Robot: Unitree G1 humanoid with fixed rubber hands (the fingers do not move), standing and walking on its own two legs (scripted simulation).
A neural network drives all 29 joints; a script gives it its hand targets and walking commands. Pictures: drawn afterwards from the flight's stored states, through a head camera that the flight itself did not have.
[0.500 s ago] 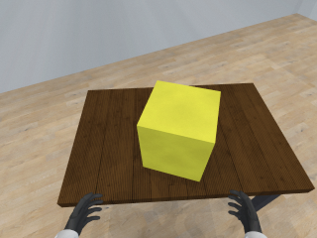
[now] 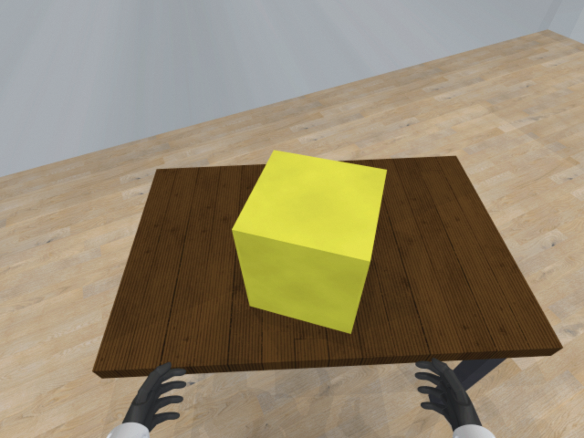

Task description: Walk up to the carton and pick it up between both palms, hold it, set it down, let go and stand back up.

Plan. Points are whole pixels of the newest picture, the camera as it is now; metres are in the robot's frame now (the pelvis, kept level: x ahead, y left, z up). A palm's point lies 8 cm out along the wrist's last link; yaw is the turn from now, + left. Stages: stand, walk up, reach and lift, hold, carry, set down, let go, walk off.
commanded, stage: let go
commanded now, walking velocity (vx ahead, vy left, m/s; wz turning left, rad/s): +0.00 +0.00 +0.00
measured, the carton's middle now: (312, 243) +0.45 -0.02 -0.07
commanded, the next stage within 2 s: stand in 0.08 s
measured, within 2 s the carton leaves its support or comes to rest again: neither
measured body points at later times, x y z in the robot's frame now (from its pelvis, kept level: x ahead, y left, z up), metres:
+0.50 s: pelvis -0.01 -0.01 +0.00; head -0.03 -0.03 +0.44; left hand +0.04 +0.22 -0.13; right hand +0.01 -0.26 -0.16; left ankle -0.03 +0.11 -0.74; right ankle +0.02 -0.10 -0.74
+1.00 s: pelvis -0.03 -0.01 +0.00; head -0.05 -0.03 +0.45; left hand -0.05 +0.20 -0.15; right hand -0.07 -0.22 -0.17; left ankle -0.03 +0.11 -0.74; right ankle +0.02 -0.10 -0.74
